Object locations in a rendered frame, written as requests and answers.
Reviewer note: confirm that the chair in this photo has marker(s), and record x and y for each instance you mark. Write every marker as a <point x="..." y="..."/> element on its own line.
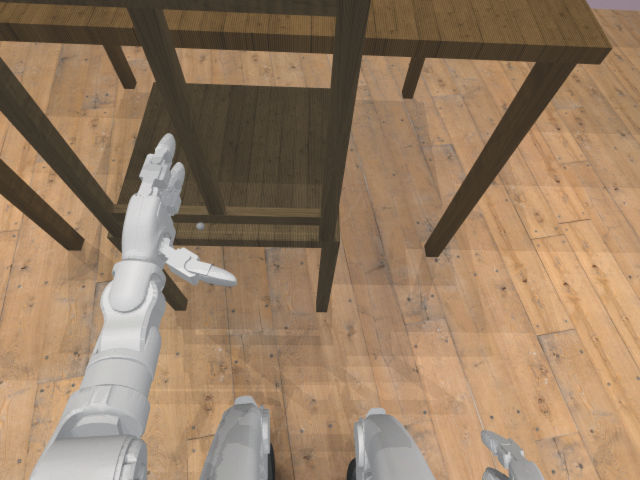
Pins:
<point x="264" y="165"/>

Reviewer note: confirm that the right robot hand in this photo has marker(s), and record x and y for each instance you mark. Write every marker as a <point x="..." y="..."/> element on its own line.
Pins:
<point x="511" y="457"/>

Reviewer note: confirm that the left robot hand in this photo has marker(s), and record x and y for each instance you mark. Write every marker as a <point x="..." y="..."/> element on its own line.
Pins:
<point x="148" y="218"/>

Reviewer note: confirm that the table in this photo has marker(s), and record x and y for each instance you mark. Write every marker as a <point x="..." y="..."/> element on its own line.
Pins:
<point x="556" y="34"/>

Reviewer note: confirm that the robot right thigh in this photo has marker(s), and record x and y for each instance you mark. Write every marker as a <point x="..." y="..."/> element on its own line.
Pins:
<point x="383" y="445"/>

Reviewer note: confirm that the right robot shin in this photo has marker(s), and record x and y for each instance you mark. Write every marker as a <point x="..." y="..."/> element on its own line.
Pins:
<point x="360" y="475"/>

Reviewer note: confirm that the left robot forearm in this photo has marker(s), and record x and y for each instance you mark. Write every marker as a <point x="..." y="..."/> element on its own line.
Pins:
<point x="113" y="396"/>

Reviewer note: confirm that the robot left upper arm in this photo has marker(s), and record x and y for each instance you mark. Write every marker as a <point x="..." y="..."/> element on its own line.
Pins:
<point x="112" y="457"/>

